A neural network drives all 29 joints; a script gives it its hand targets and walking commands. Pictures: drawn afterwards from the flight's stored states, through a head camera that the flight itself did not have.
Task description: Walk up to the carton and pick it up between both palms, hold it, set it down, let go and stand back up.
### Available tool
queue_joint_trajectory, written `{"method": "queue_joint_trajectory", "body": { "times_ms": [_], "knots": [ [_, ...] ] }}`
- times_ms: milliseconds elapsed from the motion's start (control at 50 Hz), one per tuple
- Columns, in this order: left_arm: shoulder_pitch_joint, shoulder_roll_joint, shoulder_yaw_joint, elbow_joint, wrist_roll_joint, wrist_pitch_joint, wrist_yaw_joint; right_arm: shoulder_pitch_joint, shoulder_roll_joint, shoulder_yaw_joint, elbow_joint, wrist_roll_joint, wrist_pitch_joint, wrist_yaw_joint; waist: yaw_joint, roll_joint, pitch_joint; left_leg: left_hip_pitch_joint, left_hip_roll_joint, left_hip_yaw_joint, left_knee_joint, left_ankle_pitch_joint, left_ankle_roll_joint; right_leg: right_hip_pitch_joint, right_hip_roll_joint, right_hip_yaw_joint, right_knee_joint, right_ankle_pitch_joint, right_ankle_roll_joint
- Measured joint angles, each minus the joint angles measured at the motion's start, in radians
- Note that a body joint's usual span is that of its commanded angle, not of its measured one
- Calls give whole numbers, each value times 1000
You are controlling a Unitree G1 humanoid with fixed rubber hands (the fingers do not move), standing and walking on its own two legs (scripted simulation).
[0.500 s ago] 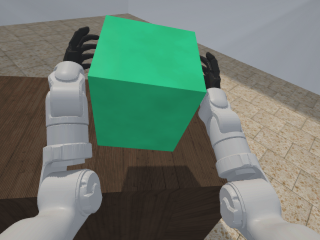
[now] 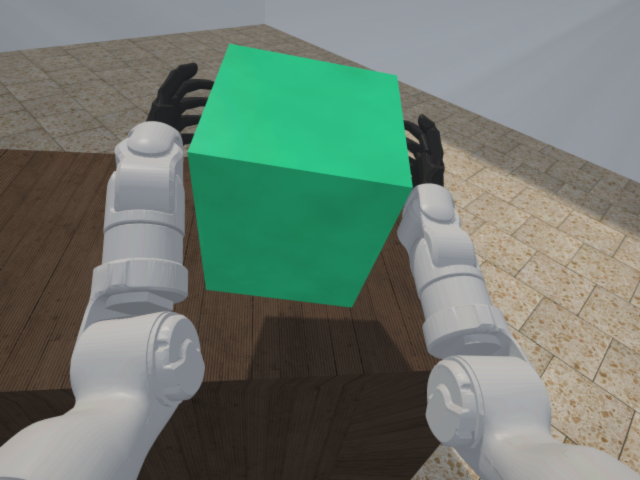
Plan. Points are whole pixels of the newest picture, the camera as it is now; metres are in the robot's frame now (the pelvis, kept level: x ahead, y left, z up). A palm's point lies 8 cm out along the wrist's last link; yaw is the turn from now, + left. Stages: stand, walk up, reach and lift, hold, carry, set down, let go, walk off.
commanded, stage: set down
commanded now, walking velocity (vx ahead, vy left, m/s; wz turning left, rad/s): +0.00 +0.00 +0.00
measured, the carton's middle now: (296, 188) +0.44 -0.01 +0.18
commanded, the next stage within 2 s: none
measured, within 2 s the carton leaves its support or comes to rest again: neither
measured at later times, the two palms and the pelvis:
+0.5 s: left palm (183, 156) +0.45 +0.13 +0.21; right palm (417, 203) +0.39 -0.17 +0.19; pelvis +0.01 +0.01 +0.00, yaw -1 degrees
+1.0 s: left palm (193, 169) +0.47 +0.12 +0.18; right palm (414, 217) +0.39 -0.17 +0.16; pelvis +0.02 +0.01 +0.00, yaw -1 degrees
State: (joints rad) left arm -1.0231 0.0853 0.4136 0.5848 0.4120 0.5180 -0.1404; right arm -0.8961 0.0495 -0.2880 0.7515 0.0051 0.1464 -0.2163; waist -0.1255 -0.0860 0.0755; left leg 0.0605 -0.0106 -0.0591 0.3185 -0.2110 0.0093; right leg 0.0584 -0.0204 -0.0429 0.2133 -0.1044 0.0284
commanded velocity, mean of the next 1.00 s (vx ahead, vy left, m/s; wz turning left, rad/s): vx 0.00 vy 0.00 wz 0.00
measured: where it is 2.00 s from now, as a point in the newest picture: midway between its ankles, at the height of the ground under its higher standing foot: outside the picture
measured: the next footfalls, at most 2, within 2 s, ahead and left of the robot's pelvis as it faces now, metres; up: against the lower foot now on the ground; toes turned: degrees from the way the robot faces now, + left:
none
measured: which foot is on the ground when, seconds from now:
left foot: down 0.00-1.00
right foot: down 0.00-1.00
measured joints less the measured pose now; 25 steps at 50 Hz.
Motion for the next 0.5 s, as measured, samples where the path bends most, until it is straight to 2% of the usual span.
{"method": "queue_joint_trajectory", "body": {
  "times_ms": [240,500],
  "knots": [
    [72,-1,-43,1,-35,-61,10,68,4,27,-30,16,-49,-9,-8,-4,14,-13,5,4,17,-21,-1,-1,6,2,-14,-3,2],
    [62,10,-48,66,-49,-98,13,84,16,9,-30,-1,-60,-16,-11,4,7,-28,2,13,16,-25,6,-15,2,10,-21,-1,9]
  ]
}}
